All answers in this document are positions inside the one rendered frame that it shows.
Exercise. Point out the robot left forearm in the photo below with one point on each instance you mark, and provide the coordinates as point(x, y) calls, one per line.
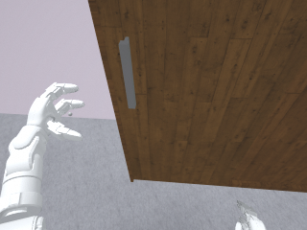
point(21, 188)

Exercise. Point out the right robot hand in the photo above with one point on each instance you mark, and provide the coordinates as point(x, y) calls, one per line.
point(251, 221)

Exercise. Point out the wardrobe door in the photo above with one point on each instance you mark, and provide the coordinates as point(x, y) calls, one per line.
point(207, 76)
point(279, 152)

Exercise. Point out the left robot hand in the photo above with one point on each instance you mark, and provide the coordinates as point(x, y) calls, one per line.
point(42, 111)

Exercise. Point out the robot left upper arm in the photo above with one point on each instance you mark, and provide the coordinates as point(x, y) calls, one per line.
point(30, 223)

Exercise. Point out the handle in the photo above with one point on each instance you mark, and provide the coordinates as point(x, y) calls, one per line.
point(125, 56)

